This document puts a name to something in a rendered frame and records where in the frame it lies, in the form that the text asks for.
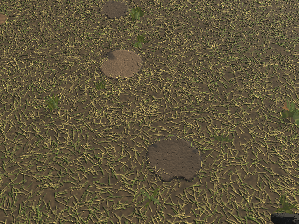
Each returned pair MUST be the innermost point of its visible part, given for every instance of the right robot hand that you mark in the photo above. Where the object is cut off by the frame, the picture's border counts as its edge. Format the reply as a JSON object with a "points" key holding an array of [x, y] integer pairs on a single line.
{"points": [[283, 218]]}

